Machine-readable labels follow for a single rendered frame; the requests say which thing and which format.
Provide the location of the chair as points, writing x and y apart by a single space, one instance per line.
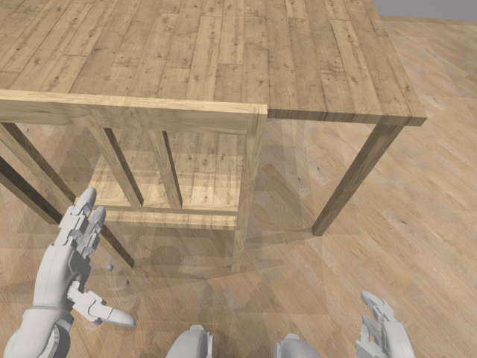
163 163

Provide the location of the right robot hand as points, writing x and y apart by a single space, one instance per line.
391 340

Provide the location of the left robot hand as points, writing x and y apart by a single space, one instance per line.
68 257

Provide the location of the robot thigh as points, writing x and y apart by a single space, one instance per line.
193 344
294 348

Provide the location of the right robot thigh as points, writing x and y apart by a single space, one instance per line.
294 348

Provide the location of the table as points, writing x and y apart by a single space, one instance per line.
318 60

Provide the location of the left robot forearm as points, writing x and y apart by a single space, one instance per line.
44 333

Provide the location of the left robot thigh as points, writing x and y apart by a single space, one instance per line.
193 344

